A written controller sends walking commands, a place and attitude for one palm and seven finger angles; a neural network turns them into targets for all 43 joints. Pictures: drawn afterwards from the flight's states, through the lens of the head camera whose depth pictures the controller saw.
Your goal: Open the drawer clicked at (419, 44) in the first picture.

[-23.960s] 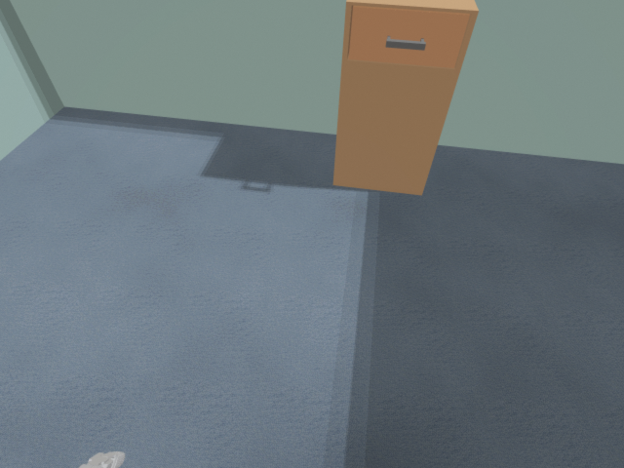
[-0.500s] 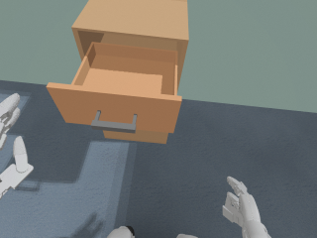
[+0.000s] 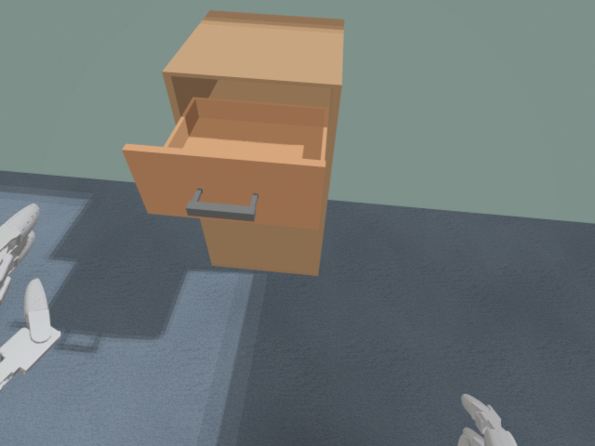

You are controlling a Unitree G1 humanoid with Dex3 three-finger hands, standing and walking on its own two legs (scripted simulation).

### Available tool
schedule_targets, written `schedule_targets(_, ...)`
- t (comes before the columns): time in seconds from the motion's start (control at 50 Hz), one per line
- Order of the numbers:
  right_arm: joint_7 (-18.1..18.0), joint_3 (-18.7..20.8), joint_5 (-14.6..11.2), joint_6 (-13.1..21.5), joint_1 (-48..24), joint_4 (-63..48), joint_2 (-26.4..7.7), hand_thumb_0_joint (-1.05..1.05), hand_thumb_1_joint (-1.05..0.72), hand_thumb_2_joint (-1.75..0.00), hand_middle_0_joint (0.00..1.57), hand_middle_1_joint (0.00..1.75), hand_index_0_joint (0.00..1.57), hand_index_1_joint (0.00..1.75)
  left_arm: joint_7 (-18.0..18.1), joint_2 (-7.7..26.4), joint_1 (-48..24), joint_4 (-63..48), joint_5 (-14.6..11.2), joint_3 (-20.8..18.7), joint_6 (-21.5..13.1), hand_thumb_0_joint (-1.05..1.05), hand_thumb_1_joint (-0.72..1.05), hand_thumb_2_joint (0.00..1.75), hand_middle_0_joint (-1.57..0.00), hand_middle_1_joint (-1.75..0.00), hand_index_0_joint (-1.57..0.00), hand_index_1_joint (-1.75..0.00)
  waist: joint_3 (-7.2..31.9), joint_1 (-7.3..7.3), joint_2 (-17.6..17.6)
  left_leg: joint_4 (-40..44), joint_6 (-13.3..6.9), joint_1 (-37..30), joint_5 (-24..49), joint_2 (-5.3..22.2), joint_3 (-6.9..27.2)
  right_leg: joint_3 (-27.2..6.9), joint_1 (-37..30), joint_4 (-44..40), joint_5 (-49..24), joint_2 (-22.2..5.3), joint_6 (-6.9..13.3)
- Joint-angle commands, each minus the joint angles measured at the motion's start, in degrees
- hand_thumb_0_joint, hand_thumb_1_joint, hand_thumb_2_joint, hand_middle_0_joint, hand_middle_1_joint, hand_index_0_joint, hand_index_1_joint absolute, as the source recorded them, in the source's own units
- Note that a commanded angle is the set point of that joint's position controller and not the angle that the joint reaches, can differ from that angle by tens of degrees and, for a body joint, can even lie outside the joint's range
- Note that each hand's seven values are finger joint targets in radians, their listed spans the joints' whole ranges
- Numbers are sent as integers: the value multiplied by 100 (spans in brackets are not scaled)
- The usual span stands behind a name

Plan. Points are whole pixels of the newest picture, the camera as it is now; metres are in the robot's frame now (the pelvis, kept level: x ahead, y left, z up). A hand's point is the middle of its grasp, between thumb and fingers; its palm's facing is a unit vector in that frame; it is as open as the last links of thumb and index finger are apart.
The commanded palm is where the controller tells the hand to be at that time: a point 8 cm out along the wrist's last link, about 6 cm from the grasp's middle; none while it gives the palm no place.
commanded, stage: stop stepping back and stand still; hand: left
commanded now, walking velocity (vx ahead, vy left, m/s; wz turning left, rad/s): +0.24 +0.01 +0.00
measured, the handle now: (224, 203) +0.57 +0.16 -0.04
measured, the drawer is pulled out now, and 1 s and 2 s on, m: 0.30 0.30 0.30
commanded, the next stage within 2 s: let the arm hang, fingers relaxed in 0.24 s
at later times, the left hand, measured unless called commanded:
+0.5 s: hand (127, 421) +0.17 +0.23 -0.06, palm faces +0.19 -0.92 -0.35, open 7.4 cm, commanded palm none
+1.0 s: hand out of the picture -0.07 +0.18 -0.16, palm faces +0.08 -0.97 -0.21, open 7.3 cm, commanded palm none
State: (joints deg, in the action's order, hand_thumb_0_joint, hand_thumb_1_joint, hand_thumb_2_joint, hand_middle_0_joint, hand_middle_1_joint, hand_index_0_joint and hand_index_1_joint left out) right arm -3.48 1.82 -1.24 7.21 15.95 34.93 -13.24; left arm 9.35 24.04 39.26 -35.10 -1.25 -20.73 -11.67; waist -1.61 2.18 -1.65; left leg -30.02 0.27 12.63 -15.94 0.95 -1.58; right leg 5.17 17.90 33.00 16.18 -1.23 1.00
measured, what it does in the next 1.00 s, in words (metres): stands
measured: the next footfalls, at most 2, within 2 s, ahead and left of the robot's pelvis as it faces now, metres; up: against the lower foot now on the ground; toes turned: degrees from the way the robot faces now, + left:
none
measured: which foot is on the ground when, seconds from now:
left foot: down 0.00-1.00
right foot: down 0.00-1.00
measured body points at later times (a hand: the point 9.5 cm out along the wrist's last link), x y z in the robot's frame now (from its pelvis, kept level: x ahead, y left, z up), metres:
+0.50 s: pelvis -0.01 +0.00 -0.01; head -0.02 -0.02 +0.44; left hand +0.16 +0.28 -0.04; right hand +0.12 -0.23 -0.14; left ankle -0.01 +0.12 -0.73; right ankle +0.01 -0.09 -0.73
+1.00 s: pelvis -0.02 +0.01 +0.01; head +0.00 +0.00 +0.46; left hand -0.07 +0.23 -0.15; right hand -0.04 -0.19 -0.16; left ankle -0.01 +0.12 -0.73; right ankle +0.01 -0.09 -0.73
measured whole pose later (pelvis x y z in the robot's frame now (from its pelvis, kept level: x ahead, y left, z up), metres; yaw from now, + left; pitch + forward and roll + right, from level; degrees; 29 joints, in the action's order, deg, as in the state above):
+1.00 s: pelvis -0.02 +0.01 +0.01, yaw +2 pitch -3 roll +0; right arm -2.4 -0.2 0.4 -1.1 18.7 63.3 -5.9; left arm 1.6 8.8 18.8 65.9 0.2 -0.9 1.4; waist -5.4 -0.2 1.2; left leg -24.5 -0.6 9.9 -11.9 1.1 -3.2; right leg 3.6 10.5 23.3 10.2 0.7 2.0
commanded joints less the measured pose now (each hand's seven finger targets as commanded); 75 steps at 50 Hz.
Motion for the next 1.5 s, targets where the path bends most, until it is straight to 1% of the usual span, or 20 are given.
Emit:
schedule_targets(0.0, -46, 183, -15, 274, -778, -848, -588, 0, -90, -90, 20, 30, 20, 30, 94, 746, -326, -564, -34, -757, -441, 0, 90, 90, -20, -30, -20, -30, -105, -84, -385, -169, -416, 1436, -1628, 46, 244, -1702, -397, -1506, 2152, -614, 236)
schedule_targets(0.04, 2, 177, -1, 190, -697, -820, -512, 0, -90, -90, 20, 30, 20, 30, 68, 688, -479, -553, -73, -648, -436, 0, 90, 90, -20, -30, -20, -30, 14, -31, -1057, -1686, -273, 1223, -1005, -201, -70, -2831, 30, -2229, 2770, -1505, 690)
schedule_targets(0.08, 38, 128, 39, 150, -649, -733, -467, 0, -90, -90, 20, 30, 20, 30, 64, 630, -606, -494, -59, -571, -419, 0, 90, 90, -20, -30, -20, -30, 208, 31, -1015, -1368, -308, 731, -931, -10, 46, -2347, 360, -2033, 2531, -1570, 740)
schedule_targets(0.12, -15, 62, 63, 121, -779, -766, -483, 0, -90, -90, 20, 30, 20, 30, 112, 681, -632, -749, -16, -547, -381, 0, 90, 90, -20, -30, -20, -30, 134, 32, -465, 37, -386, -236, -765, 42, 15, -1554, 987, -1467, 2307, -1084, 496)
schedule_targets(0.14, -58, 12, 115, 135, -801, -792, -482, 0, -90, -90, 20, 30, 20, 30, 130, 605, -669, -935, -11, -455, -424, 0, 90, 90, -20, -30, -20, -30, 0, 27, 162, 787, -488, -105, -1158, 180, 393, -1137, 867, -920, 2127, -609, 316)
schedule_targets(0.18, -46, 11, 117, 190, -868, -868, -554, 0, -90, -90, 20, 30, 20, 30, 168, 668, -775, -1301, 32, -558, -478, 0, 90, 90, -20, -30, -20, -30, 21, -31, 1727, 1971, -1005, 729, -2517, 1430, 2223, -205, 513, 1315, 1159, 269, -107)
schedule_targets(0.2, -21, -9, 100, 219, -857, -872, -429, 0, -90, -90, 20, 30, 20, 30, 152, 742, -780, -1195, 88, -627, -398, 0, 90, 90, -20, -30, -20, -30, -94, -24, 1651, 2177, -1099, 1269, -2808, 1522, 2286, -331, 393, 2015, 1090, 254, -128)
schedule_targets(0.24, 17, -36, 115, 302, -853, -851, -358, 0, -90, -90, 20, 30, 20, 30, 151, 775, -711, -1283, 85, -599, -353, 0, 90, 90, -20, -30, -20, -30, -173, -97, 1238, 1708, -1049, 1162, -1518, 1334, 1801, -434, 390, 1585, 1032, 99, -119)
schedule_targets(0.3, 45, -58, 84, 283, -842, -757, -481, 0, -90, -90, 20, 30, 20, 30, 108, 633, -362, -995, -16, -543, -325, 0, 90, 90, -20, -30, -20, -30, 90, -155, 706, 425, -539, 1018, 192, 672, 697, -402, -818, -911, -111, 60, -94)
schedule_targets(0.32, 390, 372, 170, 414, -902, 640, -754, 0, -90, -90, 20, 30, 20, 30, -665, -425, -924, 3973, 450, 1643, 626, 0, 90, 90, -20, -30, -20, -30, 588, 18, -305, -991, -164, 887, 629, 313, 195, -992, -596, -566, -2466, -964, 250)
schedule_targets(0.34, 417, 263, 129, 62, -87, 486, -346, 0, -90, -90, 20, 30, 20, 30, -832, -528, -948, 4101, 428, 1412, 1037, 0, 90, 90, -20, -30, -20, -30, 749, 74, -516, -972, -35, 716, -20, 200, 106, -1333, -411, -419, -2961, -1330, 473)
schedule_targets(0.38, 362, 166, 184, -397, 59, 524, -297, 0, -90, -90, 20, 30, 20, 30, -855, -552, -1559, 4499, 334, 1466, 1118, 0, 90, 90, -20, -30, -20, -30, 477, -30, -1408, -1312, -55, 757, -598, 6, 145, -1291, -21, -819, -1370, -1203, 659)
schedule_targets(0.42, 355, 188, 268, -606, -174, 465, -357, 0, -90, -90, 20, 30, 20, 30, -812, -492, -1860, 5228, 355, 1447, 1152, 0, 90, 90, -20, -30, -20, -30, 84, -167, -1718, -1533, -118, 1143, -912, -82, 118, -1337, -288, -822, -2031, -1227, 879)
schedule_targets(0.46, 328, 148, 279, -703, -207, 614, -273, 0, -90, -90, 20, 30, 20, 30, -792, -419, -2112, 5930, 346, 1505, 1212, 0, 90, 90, -20, -30, -20, -30, -23, -146, -1100, -739, -161, 801, -513, -35, 144, -1228, -462, -628, -2712, -1166, 798)
schedule_targets(0.48, 311, 113, 274, -714, -68, 789, -223, 0, -90, -90, 20, 30, 20, 30, -792, -425, -2253, 6285, 309, 1554, 1226, 0, 90, 90, -20, -30, -20, -30, 113, -93, -749, -253, -202, 300, 525, 42, 219, -1074, -390, -546, -2468, -957, 563)
schedule_targets(0.54, 238, -30, 274, -676, -164, 1238, -316, 0, -90, -90, 20, 30, 20, 30, -805, -595, -2429, 7340, 222, 1675, 1270, 0, 90, 90, -20, -30, -20, -30, -2, -217, 1332, 611, -482, 184, 1747, 740, 898, -529, -434, -456, -509, -196, 83)
schedule_targets(0.58, 163, -76, 239, -688, -249, 1463, -309, 0, -90, -90, 20, 30, 20, 30, -833, -649, -2293, 8016, 197, 1717, 1243, 0, 90, 90, -20, -30, -20, -30, -106, -340, 1091, 805, -437, 475, 1182, 675, 733, -606, -892, -787, -536, -168, 121)
schedule_targets(0.64, 107, -60, 226, -723, 43, 1769, -82, 0, -90, -90, 20, 30, 20, 30, -818, -773, -2126, 8639, 200, 1715, 1192, 0, 90, 90, -20, -30, -20, -30, 123, -258, 920, 717, -259, 62, 507, 427, 381, -835, -979, -1323, -782, -356, 262)
schedule_targets(0.88, 73, -105, 171, -744, 701, 2657, 134, 0, -90, -90, 20, 30, 20, 30, -774, -953, -1868, 9836, 165, 1911, 1178, 0, 90, 90, -20, -30, -20, -30, -346, -214, 146, 1140, -274, -103, 303, 518, 377, -735, -696, -1544, -408, -325, 241)
schedule_targets(1.48, 78, -37, 216, -755, 872, 2818, 441, 0, -90, -90, 20, 30, 20, 30, -730, -1241, -1857, 9872, 185, 1844, 1164, 0, 90, 90, -20, -30, -20, -30, -498, -189, 252, 1148, -276, 79, -108, 435, 335, -816, -366, -1498, -73, -290, 236)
